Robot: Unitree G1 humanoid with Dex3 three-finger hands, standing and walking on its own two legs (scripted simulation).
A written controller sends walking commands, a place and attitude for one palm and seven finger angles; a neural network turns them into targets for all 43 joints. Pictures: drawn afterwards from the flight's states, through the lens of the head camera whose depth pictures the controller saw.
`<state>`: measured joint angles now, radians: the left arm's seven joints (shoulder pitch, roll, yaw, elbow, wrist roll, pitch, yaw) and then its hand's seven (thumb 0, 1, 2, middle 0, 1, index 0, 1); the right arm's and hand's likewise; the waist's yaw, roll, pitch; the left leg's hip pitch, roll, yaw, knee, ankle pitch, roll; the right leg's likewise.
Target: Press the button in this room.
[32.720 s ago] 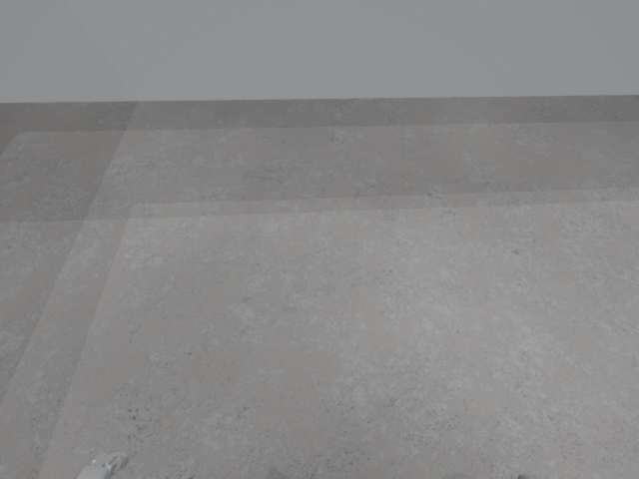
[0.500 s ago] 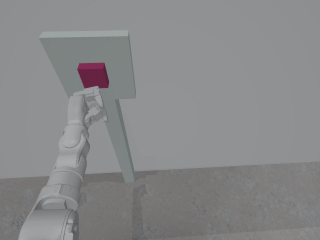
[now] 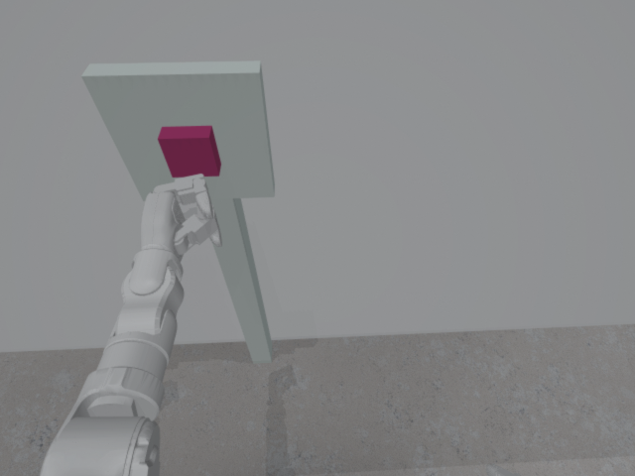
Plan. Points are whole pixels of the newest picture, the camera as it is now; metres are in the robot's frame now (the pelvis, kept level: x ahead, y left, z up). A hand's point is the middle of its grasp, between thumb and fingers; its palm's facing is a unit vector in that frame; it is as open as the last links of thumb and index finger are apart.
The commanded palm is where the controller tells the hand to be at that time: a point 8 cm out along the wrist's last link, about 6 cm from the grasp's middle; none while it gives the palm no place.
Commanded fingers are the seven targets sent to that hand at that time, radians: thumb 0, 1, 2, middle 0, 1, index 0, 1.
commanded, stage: press the button with the knuckle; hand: left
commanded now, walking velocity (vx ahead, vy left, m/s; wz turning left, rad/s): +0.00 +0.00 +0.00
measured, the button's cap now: (191, 150) +0.51 +0.18 +0.14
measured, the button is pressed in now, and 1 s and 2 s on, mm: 0 13 0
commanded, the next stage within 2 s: hold the button down briefly in 1.08 s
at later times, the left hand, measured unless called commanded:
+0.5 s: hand (222, 199) +0.45 +0.14 +0.10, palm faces +0.06 -1.00 +0.01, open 3.1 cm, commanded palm +0.42 +0.19 +0.11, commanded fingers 0.00 0.90 0.90 -1.30 -1.50 -1.30 -1.50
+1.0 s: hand (221, 192) +0.47 +0.14 +0.10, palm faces +0.07 -1.00 -0.02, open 3.0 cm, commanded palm +0.46 +0.20 +0.11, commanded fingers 0.00 0.90 0.90 -1.30 -1.50 -1.30 -1.50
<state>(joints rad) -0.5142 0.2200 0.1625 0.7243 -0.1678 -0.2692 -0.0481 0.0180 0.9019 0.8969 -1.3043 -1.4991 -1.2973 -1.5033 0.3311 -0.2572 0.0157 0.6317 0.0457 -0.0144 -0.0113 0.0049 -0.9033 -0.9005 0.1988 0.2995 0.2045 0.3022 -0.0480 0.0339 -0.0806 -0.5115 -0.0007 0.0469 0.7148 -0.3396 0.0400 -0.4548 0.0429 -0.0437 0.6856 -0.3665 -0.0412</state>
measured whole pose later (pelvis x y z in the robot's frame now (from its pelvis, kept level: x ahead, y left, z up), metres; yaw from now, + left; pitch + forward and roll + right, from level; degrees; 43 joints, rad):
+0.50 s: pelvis +0.00 +0.00 +0.00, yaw +0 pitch +10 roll -1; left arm -0.72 0.25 0.20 0.94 -0.14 -0.27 -0.03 0.01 0.90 0.90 -1.30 -1.50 -1.30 -1.50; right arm 0.34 -0.26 0.02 0.66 0.03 -0.01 -0.01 0.00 -0.90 -0.90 0.20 0.30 0.21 0.30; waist -0.08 0.02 -0.07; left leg -0.56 0.00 0.04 0.74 -0.34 0.04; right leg -0.50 0.04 -0.05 0.71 -0.37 -0.04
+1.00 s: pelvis -0.02 +0.00 -0.01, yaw +1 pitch +11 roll -1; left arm -0.86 0.32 0.26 1.16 -0.10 -0.37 -0.04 0.00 0.82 0.95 -1.30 -1.50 -1.31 -1.50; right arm 0.37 -0.26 0.03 0.69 0.02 -0.01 -0.01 0.00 -0.90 -0.90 0.20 0.30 0.21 0.30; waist -0.12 0.03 -0.07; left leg -0.65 0.00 0.03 0.78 -0.34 0.04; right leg -0.58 0.05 -0.06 0.75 -0.37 -0.04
